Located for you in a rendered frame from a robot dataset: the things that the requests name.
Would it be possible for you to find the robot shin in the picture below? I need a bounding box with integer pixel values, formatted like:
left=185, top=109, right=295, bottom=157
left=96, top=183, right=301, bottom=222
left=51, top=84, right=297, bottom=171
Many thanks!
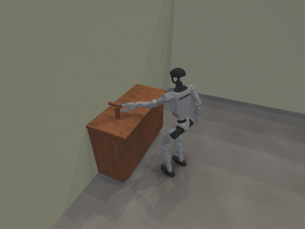
left=173, top=136, right=183, bottom=161
left=160, top=146, right=173, bottom=172

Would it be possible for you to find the robot left forearm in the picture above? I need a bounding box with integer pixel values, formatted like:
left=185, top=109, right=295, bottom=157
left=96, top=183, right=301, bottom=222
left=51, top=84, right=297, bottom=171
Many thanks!
left=135, top=101, right=156, bottom=109

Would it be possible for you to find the left robot upper arm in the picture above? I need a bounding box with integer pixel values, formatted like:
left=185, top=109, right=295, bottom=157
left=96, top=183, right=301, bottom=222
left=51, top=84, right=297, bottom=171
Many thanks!
left=151, top=92, right=174, bottom=108

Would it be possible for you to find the right robot upper arm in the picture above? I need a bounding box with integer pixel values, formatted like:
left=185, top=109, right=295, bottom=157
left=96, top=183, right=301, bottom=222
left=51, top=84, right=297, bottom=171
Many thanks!
left=186, top=84, right=202, bottom=108

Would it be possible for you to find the robot right hand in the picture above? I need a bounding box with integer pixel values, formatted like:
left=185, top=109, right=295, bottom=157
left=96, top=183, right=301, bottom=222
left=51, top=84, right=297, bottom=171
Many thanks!
left=191, top=115, right=199, bottom=127

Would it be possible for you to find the robot left hand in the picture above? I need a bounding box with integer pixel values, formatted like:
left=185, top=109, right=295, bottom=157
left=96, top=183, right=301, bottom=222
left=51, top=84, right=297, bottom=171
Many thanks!
left=120, top=102, right=136, bottom=112

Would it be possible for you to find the robot right forearm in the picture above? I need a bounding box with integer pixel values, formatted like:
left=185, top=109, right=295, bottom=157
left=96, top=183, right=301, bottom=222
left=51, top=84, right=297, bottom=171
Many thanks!
left=193, top=104, right=202, bottom=117

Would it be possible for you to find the left robot shin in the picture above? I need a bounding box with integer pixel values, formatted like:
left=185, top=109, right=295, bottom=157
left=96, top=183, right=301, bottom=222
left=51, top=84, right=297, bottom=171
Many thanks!
left=160, top=146, right=173, bottom=172

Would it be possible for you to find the right robot shin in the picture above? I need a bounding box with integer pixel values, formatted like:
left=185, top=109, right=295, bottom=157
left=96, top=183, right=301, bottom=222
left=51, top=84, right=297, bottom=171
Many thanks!
left=173, top=136, right=183, bottom=161

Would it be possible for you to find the counter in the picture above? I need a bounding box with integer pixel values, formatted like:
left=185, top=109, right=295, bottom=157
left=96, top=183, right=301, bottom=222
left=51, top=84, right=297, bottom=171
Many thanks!
left=86, top=84, right=167, bottom=183

